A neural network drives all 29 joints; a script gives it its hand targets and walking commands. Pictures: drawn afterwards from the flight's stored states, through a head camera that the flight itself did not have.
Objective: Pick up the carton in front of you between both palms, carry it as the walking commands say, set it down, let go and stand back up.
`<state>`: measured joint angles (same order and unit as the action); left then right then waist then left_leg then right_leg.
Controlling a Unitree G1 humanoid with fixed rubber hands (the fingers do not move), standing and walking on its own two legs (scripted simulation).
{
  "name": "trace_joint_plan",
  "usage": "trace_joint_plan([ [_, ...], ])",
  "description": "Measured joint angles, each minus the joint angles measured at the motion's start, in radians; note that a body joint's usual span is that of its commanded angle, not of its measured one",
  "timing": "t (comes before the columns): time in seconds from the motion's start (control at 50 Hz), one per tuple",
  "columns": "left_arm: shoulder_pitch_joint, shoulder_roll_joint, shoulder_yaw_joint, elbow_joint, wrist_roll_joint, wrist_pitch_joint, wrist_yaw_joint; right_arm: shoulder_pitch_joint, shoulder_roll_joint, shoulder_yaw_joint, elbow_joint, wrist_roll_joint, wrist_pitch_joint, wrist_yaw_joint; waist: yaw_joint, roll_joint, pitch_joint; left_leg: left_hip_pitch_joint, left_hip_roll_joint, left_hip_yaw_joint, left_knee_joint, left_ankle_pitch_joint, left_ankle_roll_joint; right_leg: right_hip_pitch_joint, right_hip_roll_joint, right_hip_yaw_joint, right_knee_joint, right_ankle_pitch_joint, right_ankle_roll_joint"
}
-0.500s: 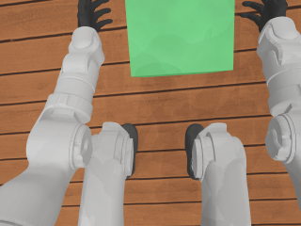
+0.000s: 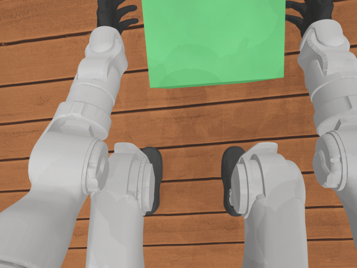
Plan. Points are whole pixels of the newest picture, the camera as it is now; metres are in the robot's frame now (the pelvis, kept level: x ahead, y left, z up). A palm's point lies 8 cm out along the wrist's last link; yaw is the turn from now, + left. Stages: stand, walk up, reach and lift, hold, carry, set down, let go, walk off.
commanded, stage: reach and lift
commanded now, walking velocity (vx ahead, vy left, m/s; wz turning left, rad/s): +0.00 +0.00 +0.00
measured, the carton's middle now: (207, 34) +0.52 -0.05 -0.25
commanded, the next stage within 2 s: none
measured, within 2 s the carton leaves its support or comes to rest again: leaves its support in 0.48 s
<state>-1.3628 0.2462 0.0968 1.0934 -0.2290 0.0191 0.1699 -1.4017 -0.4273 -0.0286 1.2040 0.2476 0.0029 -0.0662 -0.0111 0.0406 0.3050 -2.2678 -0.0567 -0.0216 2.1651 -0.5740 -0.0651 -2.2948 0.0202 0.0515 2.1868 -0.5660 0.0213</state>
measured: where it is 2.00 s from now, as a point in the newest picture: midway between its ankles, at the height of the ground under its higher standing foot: (191, 191)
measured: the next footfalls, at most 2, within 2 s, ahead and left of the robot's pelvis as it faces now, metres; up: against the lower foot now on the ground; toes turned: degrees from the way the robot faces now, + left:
none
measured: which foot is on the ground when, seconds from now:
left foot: down 0.00-1.00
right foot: down 0.00-1.00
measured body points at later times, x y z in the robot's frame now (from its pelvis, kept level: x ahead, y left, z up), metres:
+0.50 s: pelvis +0.00 +0.00 -0.01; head +0.36 -0.03 +0.26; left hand +0.55 +0.11 -0.17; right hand +0.54 -0.19 -0.18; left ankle +0.11 +0.13 -0.34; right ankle +0.11 -0.12 -0.34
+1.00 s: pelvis +0.00 +0.00 +0.10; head +0.26 -0.03 +0.46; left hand +0.51 +0.10 +0.03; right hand +0.49 -0.20 +0.01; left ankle +0.11 +0.13 -0.34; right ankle +0.11 -0.13 -0.34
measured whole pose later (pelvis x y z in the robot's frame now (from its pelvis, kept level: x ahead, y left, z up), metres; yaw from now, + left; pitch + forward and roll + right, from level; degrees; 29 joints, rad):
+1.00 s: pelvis +0.00 +0.00 +0.10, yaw -3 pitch +42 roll +2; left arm -1.07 -0.05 0.54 0.73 0.22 0.31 0.09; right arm -1.09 -0.09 -0.42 0.83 -0.20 0.33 -0.01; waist -0.01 0.03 -0.13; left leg -2.05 -0.13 -0.08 1.84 -0.53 -0.08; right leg -2.08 0.10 0.09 1.84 -0.49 0.06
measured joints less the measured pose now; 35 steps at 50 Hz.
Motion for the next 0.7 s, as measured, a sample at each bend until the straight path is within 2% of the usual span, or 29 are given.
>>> trace_joint_plan([
  [0.18,-0.039,-0.036,-0.023,0.03,0.017,-0.015,0.005,-0.051,0.049,0.023,0.02,-0.008,-0.006,-0.003,0.001,-0.013,0.0,-0.001,0.001,-0.002,-0.022,0.012,-0.006,-0.006,0.0,-0.002,-0.019,0.015,-0.006],
  [0.24,-0.052,-0.043,0.012,0.034,0.035,-0.015,0.03,-0.073,0.063,0.017,0.033,-0.031,-0.009,-0.03,-0.003,-0.009,0.011,0.002,-0.004,-0.006,-0.025,0.016,-0.009,-0.001,-0.002,-0.005,-0.023,0.016,-0.008],
  [0.32,-0.063,-0.057,0.074,0.04,0.063,-0.01,0.044,-0.096,0.073,-0.003,0.052,-0.058,0.003,-0.035,-0.008,-0.005,0.019,0.005,-0.014,-0.011,-0.024,0.017,-0.012,0.005,-0.001,-0.005,-0.023,0.016,-0.007],
  [0.42,-0.062,-0.067,0.139,0.008,0.128,0.047,0.027,-0.089,0.085,-0.059,0.03,-0.103,0.05,-0.03,-0.01,-0.005,0.013,-0.003,-0.028,-0.02,-0.003,0.015,-0.018,0.0,-0.002,-0.009,-0.002,0.01,-0.006],
  [0.48,-0.04,-0.069,0.142,-0.033,0.133,0.088,0.024,-0.048,0.098,-0.072,-0.02,-0.11,0.082,-0.036,-0.007,-0.002,-0.002,-0.005,-0.032,-0.021,0.016,0.005,-0.019,-0.001,0.002,-0.007,0.015,0.002,-0.004],
  [0.58,0.04,-0.096,0.169,-0.151,0.13,0.128,0.033,0.058,0.134,-0.085,-0.169,-0.128,0.146,-0.063,-0.003,0.011,-0.066,-0.016,-0.05,-0.032,0.022,0.0,-0.028,-0.007,0.014,-0.003,0.016,-0.002,0.009],
  [0.7,0.193,-0.164,0.219,-0.335,0.163,0.185,0.029,0.182,0.186,-0.145,-0.348,-0.164,0.236,-0.033,-0.008,0.015,-0.184,0.017,-0.061,-0.042,-0.033,0.005,-0.031,0.024,0.044,0.011,-0.047,0.014,0.032],
])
